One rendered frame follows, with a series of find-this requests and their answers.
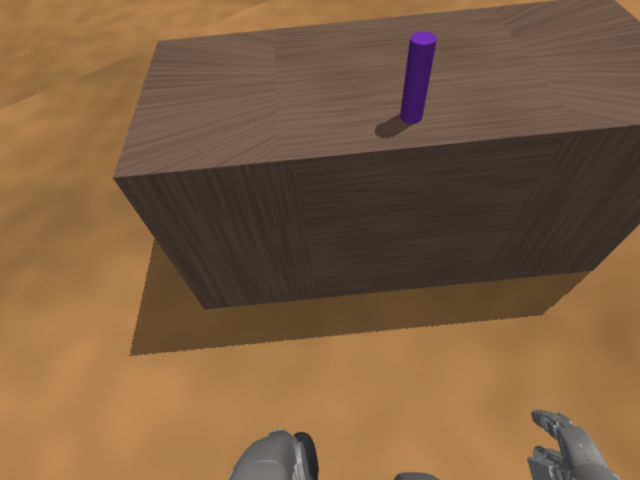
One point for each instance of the left robot foot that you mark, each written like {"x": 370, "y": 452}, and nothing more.
{"x": 310, "y": 454}

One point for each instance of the right robot hand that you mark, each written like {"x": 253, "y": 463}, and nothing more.
{"x": 575, "y": 444}

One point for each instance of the can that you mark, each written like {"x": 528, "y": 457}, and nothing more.
{"x": 419, "y": 63}

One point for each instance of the right robot arm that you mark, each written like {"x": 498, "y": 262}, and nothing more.
{"x": 590, "y": 471}

